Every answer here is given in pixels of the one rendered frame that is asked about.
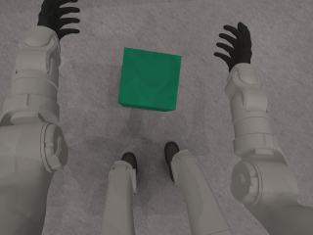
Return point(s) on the robot right thigh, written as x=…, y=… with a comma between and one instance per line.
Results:
x=204, y=213

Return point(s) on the left robot hand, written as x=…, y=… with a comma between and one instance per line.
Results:
x=50, y=16

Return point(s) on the robot left upper arm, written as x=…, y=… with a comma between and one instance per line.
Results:
x=30, y=154

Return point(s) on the robot left thigh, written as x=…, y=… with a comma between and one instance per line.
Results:
x=118, y=217

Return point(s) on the right robot hand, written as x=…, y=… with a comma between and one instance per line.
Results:
x=241, y=50

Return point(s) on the robot thigh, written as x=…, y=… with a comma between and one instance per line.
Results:
x=118, y=217
x=204, y=213

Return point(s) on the robot right forearm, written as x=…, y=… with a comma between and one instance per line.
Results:
x=254, y=135

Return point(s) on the carton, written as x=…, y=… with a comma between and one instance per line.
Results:
x=149, y=80

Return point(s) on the robot left forearm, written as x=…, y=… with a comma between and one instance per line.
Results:
x=35, y=80

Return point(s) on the robot right upper arm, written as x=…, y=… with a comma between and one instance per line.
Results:
x=269, y=191

